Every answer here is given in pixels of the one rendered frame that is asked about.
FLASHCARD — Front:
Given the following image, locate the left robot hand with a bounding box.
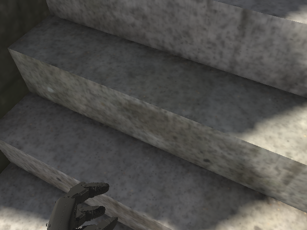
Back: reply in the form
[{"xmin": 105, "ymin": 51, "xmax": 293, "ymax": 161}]
[{"xmin": 46, "ymin": 181, "xmax": 118, "ymax": 230}]

